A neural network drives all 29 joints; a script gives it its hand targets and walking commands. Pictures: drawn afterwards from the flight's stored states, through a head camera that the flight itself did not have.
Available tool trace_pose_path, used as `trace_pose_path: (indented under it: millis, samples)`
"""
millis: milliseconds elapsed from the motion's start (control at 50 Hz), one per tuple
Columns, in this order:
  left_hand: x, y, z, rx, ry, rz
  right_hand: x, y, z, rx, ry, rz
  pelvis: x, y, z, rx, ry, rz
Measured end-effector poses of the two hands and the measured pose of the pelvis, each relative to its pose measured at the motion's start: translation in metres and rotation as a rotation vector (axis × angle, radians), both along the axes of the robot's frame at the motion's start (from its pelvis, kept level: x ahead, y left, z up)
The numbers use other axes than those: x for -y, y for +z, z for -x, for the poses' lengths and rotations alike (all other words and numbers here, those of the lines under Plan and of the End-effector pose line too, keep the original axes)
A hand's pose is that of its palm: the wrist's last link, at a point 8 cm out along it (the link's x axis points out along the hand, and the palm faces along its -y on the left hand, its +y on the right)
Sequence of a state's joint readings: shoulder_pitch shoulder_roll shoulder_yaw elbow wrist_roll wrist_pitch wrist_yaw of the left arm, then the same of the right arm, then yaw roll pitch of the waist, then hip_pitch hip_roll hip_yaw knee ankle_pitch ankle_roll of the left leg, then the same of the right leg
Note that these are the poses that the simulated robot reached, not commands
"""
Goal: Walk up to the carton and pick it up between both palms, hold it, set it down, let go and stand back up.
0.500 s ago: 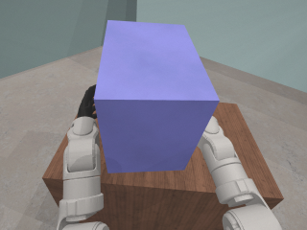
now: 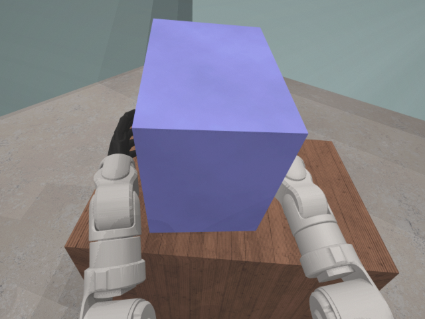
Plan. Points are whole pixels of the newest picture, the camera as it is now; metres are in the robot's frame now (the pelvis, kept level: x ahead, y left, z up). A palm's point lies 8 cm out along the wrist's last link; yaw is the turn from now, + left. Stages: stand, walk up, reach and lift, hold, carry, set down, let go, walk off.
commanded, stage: hold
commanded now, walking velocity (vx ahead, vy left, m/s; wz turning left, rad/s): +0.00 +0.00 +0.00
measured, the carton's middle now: (206, 128) +0.38 +0.00 +0.22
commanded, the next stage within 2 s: none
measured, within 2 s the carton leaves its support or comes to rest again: neither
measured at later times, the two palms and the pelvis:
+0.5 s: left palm (120, 157) +0.35 +0.14 +0.18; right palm (278, 156) +0.35 -0.14 +0.17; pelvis -0.01 +0.00 +0.00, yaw +1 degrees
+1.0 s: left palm (118, 159) +0.35 +0.15 +0.18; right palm (276, 157) +0.35 -0.13 +0.17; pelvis -0.01 +0.00 +0.00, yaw +1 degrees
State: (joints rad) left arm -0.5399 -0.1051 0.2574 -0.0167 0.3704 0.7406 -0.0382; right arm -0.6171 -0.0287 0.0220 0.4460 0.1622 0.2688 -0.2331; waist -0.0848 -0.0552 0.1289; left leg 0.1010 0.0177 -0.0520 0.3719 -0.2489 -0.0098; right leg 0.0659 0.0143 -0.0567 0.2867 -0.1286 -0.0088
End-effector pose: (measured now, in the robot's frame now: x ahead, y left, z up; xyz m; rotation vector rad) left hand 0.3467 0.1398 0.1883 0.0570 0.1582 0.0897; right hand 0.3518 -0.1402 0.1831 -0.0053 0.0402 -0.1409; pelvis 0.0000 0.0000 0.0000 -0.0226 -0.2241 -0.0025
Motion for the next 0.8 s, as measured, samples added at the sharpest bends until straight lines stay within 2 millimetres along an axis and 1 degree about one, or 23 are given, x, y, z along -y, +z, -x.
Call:
trace_pose_path:
  millis: [80, 180, 240, 340, 460, 660, 800]
  samples:
    - [-0.005, -0.006, 0.004, -0.014, 0.002, 0.011, -0.005, -0.001, 0.002, -0.015, 0.005, 0.008, 0.001, 0.0, 0.001, 0.01, 0.008, 0.001]
    - [-0.01, -0.011, 0.005, -0.028, -0.001, 0.025, -0.01, -0.006, 0.005, -0.029, -0.001, 0.002, 0.002, -0.001, 0.005, 0.015, 0.016, 0.0]
    - [-0.01, -0.009, 0.004, -0.021, -0.006, 0.016, -0.01, -0.006, 0.005, -0.022, -0.007, 0.002, 0.001, -0.001, 0.007, 0.004, 0.014, 0.002]
    - [-0.007, -0.004, 0.0, -0.023, 0.007, -0.009, -0.008, -0.007, 0.0, -0.024, 0.003, -0.007, -0.001, -0.001, 0.011, 0.001, 0.006, 0.0]
    - [-0.004, -0.005, -0.001, -0.028, 0.005, -0.025, -0.004, -0.01, -0.002, -0.028, 0.004, -0.017, -0.002, 0.0, 0.01, -0.005, 0.01, 0.0]
    - [-0.001, -0.003, 0.0, -0.011, -0.001, -0.003, -0.001, -0.003, 0.001, -0.012, -0.002, -0.003, 0.0, 0.0, 0.005, -0.003, 0.006, -0.001]
    - [-0.005, -0.005, 0.002, -0.012, -0.003, 0.015, -0.005, -0.001, 0.001, -0.013, 0.005, 0.002, 0.003, 0.0, 0.005, 0.002, 0.015, 0.0]
